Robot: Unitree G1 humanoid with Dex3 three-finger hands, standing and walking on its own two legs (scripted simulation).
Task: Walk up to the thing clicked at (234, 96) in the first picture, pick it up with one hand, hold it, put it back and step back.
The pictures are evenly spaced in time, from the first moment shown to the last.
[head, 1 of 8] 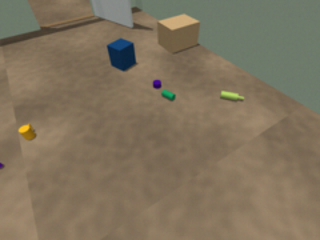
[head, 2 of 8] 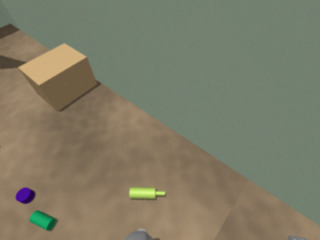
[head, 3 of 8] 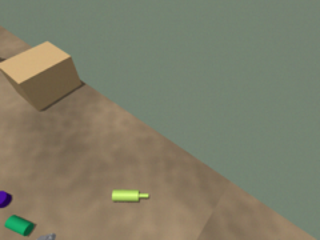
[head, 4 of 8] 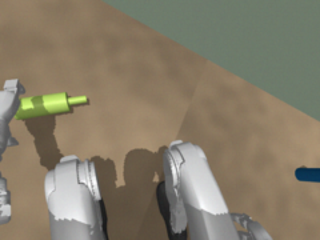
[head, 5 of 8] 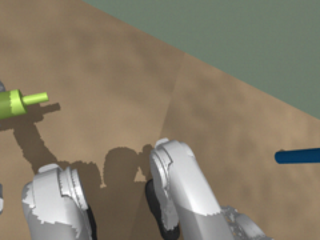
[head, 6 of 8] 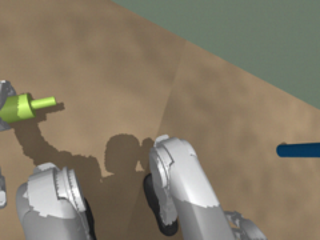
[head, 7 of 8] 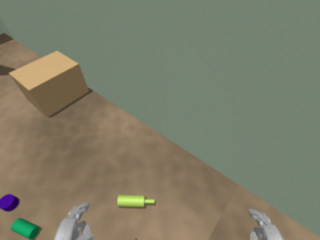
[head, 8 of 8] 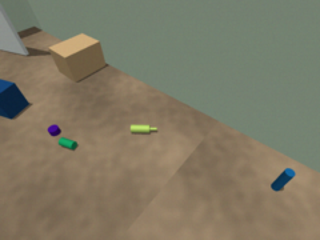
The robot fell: no
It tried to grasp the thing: yes
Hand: left
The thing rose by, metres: 0.66
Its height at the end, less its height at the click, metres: +0.00
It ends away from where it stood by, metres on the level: 0.01
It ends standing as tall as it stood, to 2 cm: yes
